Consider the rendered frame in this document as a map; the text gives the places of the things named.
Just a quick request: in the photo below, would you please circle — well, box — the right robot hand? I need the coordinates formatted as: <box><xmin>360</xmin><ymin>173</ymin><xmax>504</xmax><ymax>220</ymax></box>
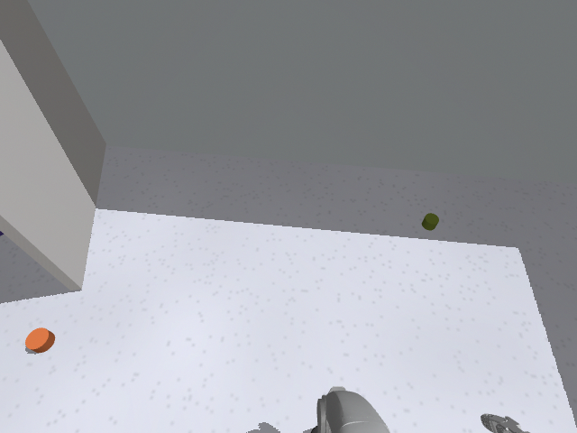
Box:
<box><xmin>481</xmin><ymin>414</ymin><xmax>530</xmax><ymax>433</ymax></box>

